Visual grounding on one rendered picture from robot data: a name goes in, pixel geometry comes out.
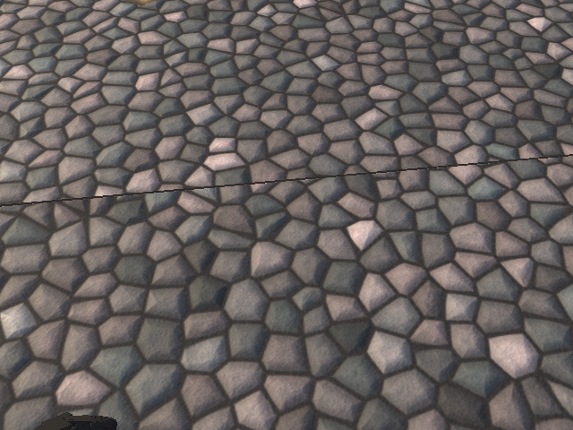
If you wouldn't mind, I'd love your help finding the left robot hand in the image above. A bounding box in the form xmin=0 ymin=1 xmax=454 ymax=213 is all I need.
xmin=34 ymin=412 xmax=117 ymax=430

